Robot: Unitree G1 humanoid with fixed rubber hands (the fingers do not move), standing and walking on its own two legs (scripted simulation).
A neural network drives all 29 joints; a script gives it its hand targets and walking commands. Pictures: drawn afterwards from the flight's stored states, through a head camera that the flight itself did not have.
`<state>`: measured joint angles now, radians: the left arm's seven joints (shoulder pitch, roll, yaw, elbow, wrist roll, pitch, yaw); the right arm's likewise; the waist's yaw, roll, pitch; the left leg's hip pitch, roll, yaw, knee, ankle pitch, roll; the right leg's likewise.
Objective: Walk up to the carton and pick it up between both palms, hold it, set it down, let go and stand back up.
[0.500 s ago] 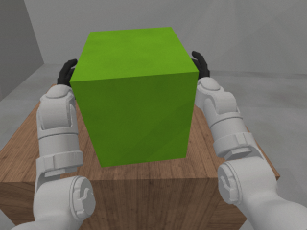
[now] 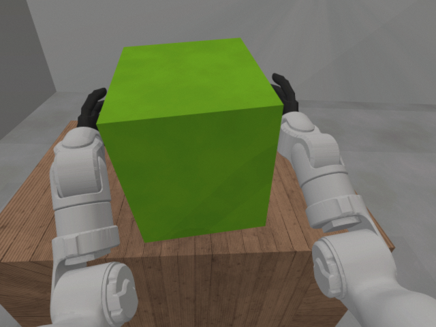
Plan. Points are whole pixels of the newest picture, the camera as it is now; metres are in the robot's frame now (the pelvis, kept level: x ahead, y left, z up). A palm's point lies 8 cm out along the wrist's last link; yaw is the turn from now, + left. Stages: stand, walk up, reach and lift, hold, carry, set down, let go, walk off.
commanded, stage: hold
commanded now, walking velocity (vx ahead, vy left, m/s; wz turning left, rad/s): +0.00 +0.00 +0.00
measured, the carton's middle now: (194, 136) +0.41 +0.00 +0.21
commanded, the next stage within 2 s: set down in 1.24 s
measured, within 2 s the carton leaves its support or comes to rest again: neither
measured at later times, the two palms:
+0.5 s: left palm (98, 123) +0.36 +0.16 +0.26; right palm (292, 107) +0.37 -0.16 +0.28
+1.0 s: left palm (90, 130) +0.37 +0.17 +0.25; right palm (280, 109) +0.38 -0.15 +0.28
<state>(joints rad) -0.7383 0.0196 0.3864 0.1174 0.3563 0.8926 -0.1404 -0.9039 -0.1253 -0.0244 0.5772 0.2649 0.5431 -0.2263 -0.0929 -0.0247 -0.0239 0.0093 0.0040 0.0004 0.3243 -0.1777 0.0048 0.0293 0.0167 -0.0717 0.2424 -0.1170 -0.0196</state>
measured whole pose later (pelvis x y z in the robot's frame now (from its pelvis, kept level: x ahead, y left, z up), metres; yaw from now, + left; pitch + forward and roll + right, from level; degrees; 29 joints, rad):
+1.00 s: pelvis +0.03 +0.00 +0.00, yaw +1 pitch -8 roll -1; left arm -0.67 0.04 0.35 0.03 0.33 0.94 -0.14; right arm -0.86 -0.14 0.02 0.48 0.35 0.60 -0.28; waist -0.10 -0.04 -0.07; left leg 0.04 0.01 -0.01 0.33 -0.22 0.00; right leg 0.07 0.03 -0.08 0.23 -0.15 -0.02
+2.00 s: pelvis +0.02 -0.02 +0.00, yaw +1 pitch -7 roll +0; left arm -0.69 -0.01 0.34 0.29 0.30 0.47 -0.05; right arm -0.79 -0.04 -0.23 0.71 -0.01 -0.01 -0.08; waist -0.03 -0.06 0.08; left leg 0.01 0.01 -0.02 0.30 -0.18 -0.01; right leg 0.01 0.02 -0.10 0.27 -0.16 -0.03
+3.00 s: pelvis +0.01 -0.03 +0.00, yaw +0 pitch -5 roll +1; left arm -0.81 -0.04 0.48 0.63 0.37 0.39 -0.04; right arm -0.94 -0.04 -0.47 0.99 -0.21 0.01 0.00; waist 0.01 -0.04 0.03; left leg -0.02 0.01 0.00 0.23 -0.13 0.00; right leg -0.05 0.02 -0.08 0.27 -0.14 -0.04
